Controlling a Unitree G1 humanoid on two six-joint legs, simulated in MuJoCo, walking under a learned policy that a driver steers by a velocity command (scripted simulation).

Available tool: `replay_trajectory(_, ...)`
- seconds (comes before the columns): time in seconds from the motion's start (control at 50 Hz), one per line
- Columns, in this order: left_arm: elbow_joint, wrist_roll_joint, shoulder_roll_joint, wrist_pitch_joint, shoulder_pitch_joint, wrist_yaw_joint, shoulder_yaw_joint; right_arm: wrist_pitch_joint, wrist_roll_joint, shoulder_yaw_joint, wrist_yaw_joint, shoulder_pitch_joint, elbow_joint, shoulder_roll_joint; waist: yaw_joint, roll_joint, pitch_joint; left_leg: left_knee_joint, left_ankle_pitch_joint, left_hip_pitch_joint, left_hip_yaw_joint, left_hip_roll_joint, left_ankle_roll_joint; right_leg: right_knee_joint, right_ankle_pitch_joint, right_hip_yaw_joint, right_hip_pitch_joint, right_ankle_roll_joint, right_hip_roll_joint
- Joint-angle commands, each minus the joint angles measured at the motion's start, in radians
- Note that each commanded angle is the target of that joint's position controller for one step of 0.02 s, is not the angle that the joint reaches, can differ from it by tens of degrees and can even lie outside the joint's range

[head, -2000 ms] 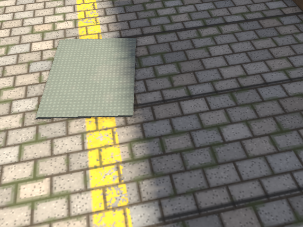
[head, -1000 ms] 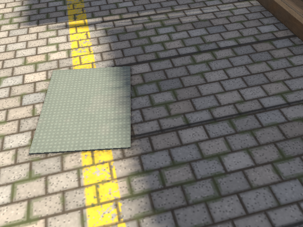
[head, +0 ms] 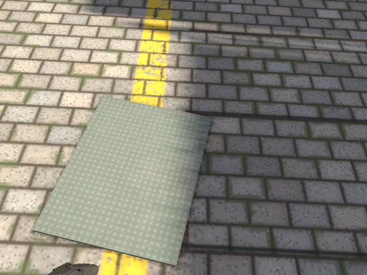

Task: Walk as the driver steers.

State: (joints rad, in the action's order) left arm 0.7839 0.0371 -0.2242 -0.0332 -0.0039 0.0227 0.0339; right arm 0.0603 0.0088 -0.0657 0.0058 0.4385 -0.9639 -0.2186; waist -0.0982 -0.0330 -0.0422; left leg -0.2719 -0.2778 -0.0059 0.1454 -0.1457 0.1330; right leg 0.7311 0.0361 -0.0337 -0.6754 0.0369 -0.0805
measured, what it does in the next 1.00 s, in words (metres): walks ahead, turning left: right foot, then left foot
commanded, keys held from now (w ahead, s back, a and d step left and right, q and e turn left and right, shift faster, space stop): w+q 0.38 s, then w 0.36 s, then w+e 0.26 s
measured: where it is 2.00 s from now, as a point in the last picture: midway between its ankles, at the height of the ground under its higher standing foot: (131, 139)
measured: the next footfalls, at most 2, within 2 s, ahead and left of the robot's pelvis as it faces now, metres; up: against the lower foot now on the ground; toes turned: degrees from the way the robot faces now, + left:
right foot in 0.12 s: +0.26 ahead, -0.13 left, +0.00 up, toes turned +6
left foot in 0.64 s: +0.46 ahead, +0.14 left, +0.01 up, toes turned +24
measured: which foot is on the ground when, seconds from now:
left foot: down 0.00-0.12, up 0.14-0.62, down 0.64-1.00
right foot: up 0.00-0.10, down 0.12-0.66, up 0.68-1.00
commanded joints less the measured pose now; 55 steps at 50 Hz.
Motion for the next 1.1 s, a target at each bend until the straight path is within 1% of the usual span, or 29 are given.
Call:
replay_trajectory(0.02, -0.127, -0.009, -0.071, -0.025, -0.162, 0.003, 0.004, 0.002, 0.010, -0.031, 0.012, 0.089, 0.037, -0.154, -0.014, 0.115, -0.014, -0.029, 0.590, 0.077, 0.205, 0.258, 0.088, -0.094, 0.008, 0.037, -0.035, -0.014, 0.060)
replay_trajectory(0.06, -0.130, -0.014, -0.094, -0.036, -0.108, 0.000, 0.007, 0.005, 0.012, -0.037, 0.020, 0.046, 0.057, -0.175, 0.029, 0.128, -0.002, -0.075, 0.645, 0.056, 0.219, 0.266, 0.060, -0.184, 0.038, 0.023, 0.102, -0.038, 0.079)
replay_trajectory(0.1, -0.072, -0.019, -0.148, -0.050, 0.105, -0.018, 0.028, 0.015, 0.010, -0.044, 0.011, -0.017, 0.081, -0.204, 0.128, 0.112, 0.098, -0.267, 0.828, -0.016, 0.193, 0.221, 0.011, -0.254, 0.081, 0.040, 0.423, -0.077, 0.127)
replay_trajectory(0.12, -0.043, -0.009, -0.184, -0.064, 0.256, -0.033, 0.042, 0.025, -0.001, -0.043, -0.001, -0.040, 0.094, -0.197, 0.206, 0.075, 0.190, -0.467, 0.720, -0.125, 0.161, 0.166, -0.009, -0.286, 0.061, -0.015, 0.658, -0.109, 0.053)
replay_trajectory(0.14, -0.040, 0.018, -0.265, -0.064, 0.415, -0.052, 0.058, 0.033, -0.011, -0.021, -0.005, -0.017, 0.136, -0.107, 0.238, -0.060, 0.357, -0.750, 0.267, -0.269, 0.074, 0.104, -0.019, -0.272, 0.186, -0.268, 0.893, -0.147, -0.222)
replay_trajectory(0.16, -0.046, 0.027, -0.321, -0.049, 0.353, -0.044, 0.072, 0.022, -0.045, -0.017, -0.001, 0.124, 0.157, -0.074, 0.131, -0.304, 0.431, -0.972, -0.312, -0.543, -0.013, -0.016, -0.042, -0.411, 0.224, -0.737, 1.019, -0.274, -0.408)
replay_trajectory(0.18, -0.065, 0.010, -0.209, -0.037, 0.277, -0.038, 0.060, 0.001, -0.004, -0.024, 0.008, 0.084, 0.121, -0.152, 0.112, -0.104, 0.289, -1.045, -0.206, -0.621, -0.015, 0.093, -0.035, -0.428, 0.387, -0.696, 0.878, -0.262, -0.360)
replay_trajectory(0.2, -0.074, 0.000, -0.121, -0.037, 0.213, -0.035, 0.037, -0.005, 0.009, -0.025, -0.003, -0.004, 0.129, -0.150, 0.115, -0.003, 0.145, -1.007, -0.102, -0.615, -0.033, 0.125, -0.043, -0.454, 0.356, -0.505, 0.724, -0.233, -0.297)
replay_trajectory(0.22, -0.064, 0.004, -0.095, -0.040, 0.198, -0.031, 0.028, -0.008, 0.010, -0.023, -0.012, -0.043, 0.139, -0.130, 0.104, 0.024, 0.081, -0.969, -0.058, -0.595, -0.042, 0.152, -0.052, -0.481, 0.234, -0.370, 0.632, -0.211, -0.249)
replay_trajectory(0.24, -0.048, 0.002, -0.094, -0.046, 0.217, -0.034, 0.026, -0.017, 0.023, -0.023, -0.022, -0.064, 0.147, -0.121, 0.097, -0.011, 0.053, -0.937, -0.044, -0.578, -0.049, 0.175, -0.058, -0.499, 0.145, -0.274, 0.581, -0.194, -0.214)
replay_trajectory(0.28, -0.019, -0.010, -0.097, -0.064, 0.255, -0.029, 0.027, -0.040, 0.028, -0.020, -0.040, -0.066, 0.160, -0.103, 0.080, -0.062, 0.046, -0.921, -0.028, -0.556, -0.067, 0.185, -0.065, -0.523, 0.002, -0.159, 0.539, -0.179, -0.183)
replay_trajectory(0.34, 0.001, -0.022, -0.108, -0.084, 0.293, -0.021, 0.033, -0.055, 0.029, -0.014, -0.057, -0.148, 0.201, -0.091, 0.079, -0.060, 0.037, -0.901, 0.039, -0.645, -0.082, 0.203, -0.072, -0.554, -0.114, -0.052, 0.564, -0.189, -0.186)
replay_trajectory(0.46, 0.042, -0.016, -0.113, -0.083, 0.366, -0.015, 0.032, -0.042, 0.026, 0.015, -0.076, -0.353, 0.274, -0.054, 0.113, -0.051, -0.013, -0.582, 0.244, -0.647, -0.138, 0.190, -0.085, -0.580, -0.198, 0.119, 0.565, -0.176, -0.132)
replay_trajectory(0.56, 0.098, -0.019, -0.152, -0.064, 0.464, -0.023, 0.035, -0.033, 0.036, 0.030, -0.074, -0.474, 0.314, -0.058, 0.145, -0.054, -0.039, -0.358, 0.162, -0.562, -0.225, 0.161, -0.042, -0.548, -0.333, 0.144, 0.689, -0.180, -0.183)
replay_trajectory(0.6, 0.118, -0.019, -0.174, -0.050, 0.480, -0.027, 0.036, -0.026, 0.043, 0.025, -0.062, -0.439, 0.303, -0.072, 0.119, -0.070, -0.003, -0.303, 0.054, -0.473, -0.258, 0.113, -0.008, -0.430, -0.603, 0.164, 0.752, -0.174, -0.191)
replay_trajectory(0.62, 0.127, -0.020, -0.183, -0.041, 0.483, -0.029, 0.036, -0.018, 0.046, 0.019, -0.056, -0.353, 0.275, -0.083, 0.078, -0.075, 0.049, -0.258, 0.046, -0.362, -0.266, 0.082, 0.014, -0.308, -0.710, 0.178, 0.762, -0.168, -0.185)
replay_trajectory(0.64, 0.128, -0.028, -0.177, -0.033, 0.476, -0.031, 0.031, -0.006, 0.055, 0.007, -0.047, -0.199, 0.220, -0.103, 0.009, -0.050, 0.136, -0.186, 0.110, -0.147, -0.259, 0.068, 0.037, -0.127, -0.670, 0.212, 0.692, -0.147, -0.157)
replay_trajectory(0.66, 0.092, -0.035, -0.144, -0.035, 0.458, -0.029, 0.019, 0.001, 0.073, -0.015, -0.032, -0.034, 0.180, -0.172, -0.057, 0.021, 0.256, -0.182, 0.048, 0.129, -0.063, 0.245, 0.083, 0.133, -0.341, 0.218, 0.482, -0.127, -0.123)
replay_trajectory(0.68, 0.043, -0.058, -0.026, -0.037, 0.543, -0.004, -0.009, -0.005, 0.062, -0.043, -0.018, 0.025, 0.166, -0.284, -0.010, 0.283, 0.403, -0.126, 0.084, 0.470, 0.442, 0.579, 0.248, 0.520, 0.511, 0.194, 0.065, -0.079, 0.062)
replay_trajectory(0.7, 0.043, -0.035, -0.152, -0.032, 0.410, -0.015, 0.027, -0.018, 0.027, -0.044, -0.003, 0.038, 0.170, -0.255, -0.050, 0.100, 0.355, -0.060, 0.100, 0.402, 0.456, 0.536, 0.209, 0.606, 0.479, 0.040, -0.044, -0.089, 0.054)
replay_trajectory(0.72, 0.012, -0.039, -0.137, -0.040, 0.332, -0.010, 0.025, -0.014, 0.019, -0.030, 0.001, -0.067, 0.166, -0.215, -0.003, 0.092, 0.193, -0.036, 0.168, 0.256, 0.284, 0.482, 0.171, 0.570, 0.372, 0.019, -0.079, -0.099, 0.007)
replay_trajectory(0.74, 0.020, -0.040, -0.121, -0.047, 0.327, -0.006, 0.021, -0.008, 0.019, -0.014, -0.003, -0.130, 0.166, -0.156, 0.042, 0.059, 0.121, 0.002, 0.239, 0.114, 0.194, 0.433, 0.129, 0.488, 0.313, 0.018, -0.023, -0.099, -0.018)
replay_trajectory(0.78, 0.063, -0.017, -0.091, -0.013, 0.400, -0.002, 0.019, 0.011, 0.013, 0.003, -0.003, -0.186, 0.159, -0.096, 0.111, 0.081, 0.062, 0.068, 0.271, -0.067, 0.036, 0.372, 0.073, 0.422, 0.285, 0.013, 0.105, -0.081, -0.031)
replay_trajectory(0.8, 0.076, -0.012, -0.077, 0.002, 0.417, 0.004, 0.019, 0.021, 0.013, 0.007, -0.003, -0.185, 0.154, -0.084, 0.121, 0.088, 0.055, 0.096, 0.266, -0.109, -0.002, 0.360, 0.067, 0.421, 0.272, 0.016, 0.136, -0.075, -0.018)
replay_trajectory(0.86, 0.055, -0.009, -0.070, 0.019, 0.344, 0.019, 0.027, 0.043, 0.010, -0.002, -0.003, -0.142, 0.122, -0.112, 0.124, 0.102, -0.002, 0.171, 0.222, -0.139, -0.079, 0.353, 0.064, 0.392, 0.175, 0.010, 0.058, -0.063, -0.017)
replay_trajectory(0.92, 0.023, -0.011, -0.070, 0.023, 0.235, 0.021, 0.029, 0.046, 0.016, 0.002, -0.005, -0.107, 0.105, -0.106, 0.105, 0.089, -0.044, 0.193, 0.237, -0.112, -0.147, 0.346, 0.054, 0.295, 0.078, 0.007, -0.030, -0.055, -0.009)
replay_trajectory(1.02, -0.035, -0.004, -0.052, 0.019, 0.077, 0.034, 0.013, 0.049, 0.014, 0.003, 0.004, -0.066, 0.079, -0.120, 0.070, 0.086, -0.068, 0.186, 0.372, -0.020, -0.259, 0.360, 0.028, 0.061, -0.023, 0.083, -0.017, -0.079, 0.006)
replay_trajectory(1.06, -0.062, -0.001, -0.054, 0.017, 0.029, 0.040, 0.010, 0.045, 0.015, 0.002, 0.012, -0.039, 0.062, -0.131, 0.058, 0.081, -0.074, 0.152, 0.468, 0.057, -0.290, 0.376, 0.015, -0.021, 0.001, 0.119, -0.007, -0.105, 0.019)
replay_trajectory(1.1, -0.072, -0.002, -0.062, 0.017, 0.037, 0.040, 0.014, 0.038, 0.019, 0.001, 0.018, -0.040, 0.055, -0.149, 0.072, 0.092, -0.048, 0.058, 0.720, 0.117, -0.332, 0.384, -0.006, -0.079, 0.072, 0.166, 0.063, -0.142, 0.064)
Keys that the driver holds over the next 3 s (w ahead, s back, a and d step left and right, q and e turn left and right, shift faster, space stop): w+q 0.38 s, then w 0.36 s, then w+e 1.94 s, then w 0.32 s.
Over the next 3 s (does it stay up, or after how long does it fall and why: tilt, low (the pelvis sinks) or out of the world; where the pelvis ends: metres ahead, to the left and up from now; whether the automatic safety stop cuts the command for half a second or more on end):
stays up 1.53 -0.14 0.01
